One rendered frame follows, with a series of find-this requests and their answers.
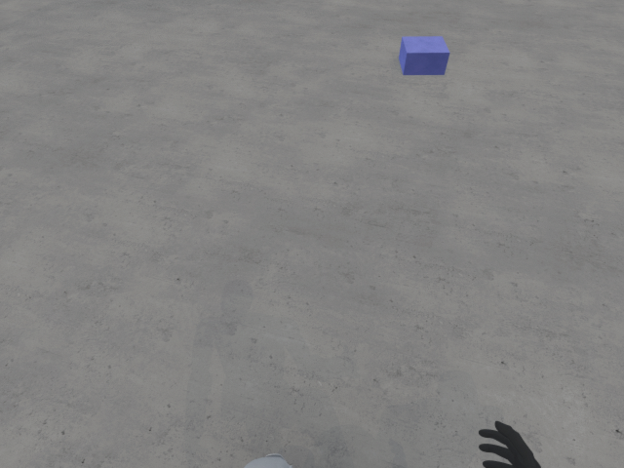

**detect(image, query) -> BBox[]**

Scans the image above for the carton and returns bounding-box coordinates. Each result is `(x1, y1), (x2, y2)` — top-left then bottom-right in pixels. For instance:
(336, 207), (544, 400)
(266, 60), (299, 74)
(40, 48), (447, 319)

(399, 36), (449, 75)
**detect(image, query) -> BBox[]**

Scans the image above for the left robot shin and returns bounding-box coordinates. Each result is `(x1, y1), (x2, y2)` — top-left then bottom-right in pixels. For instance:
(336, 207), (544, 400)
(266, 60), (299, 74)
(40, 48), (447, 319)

(265, 453), (286, 461)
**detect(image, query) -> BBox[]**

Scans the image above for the right robot hand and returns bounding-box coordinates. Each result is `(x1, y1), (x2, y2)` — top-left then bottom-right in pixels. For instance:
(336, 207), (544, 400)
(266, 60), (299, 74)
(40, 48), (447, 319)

(479, 421), (541, 468)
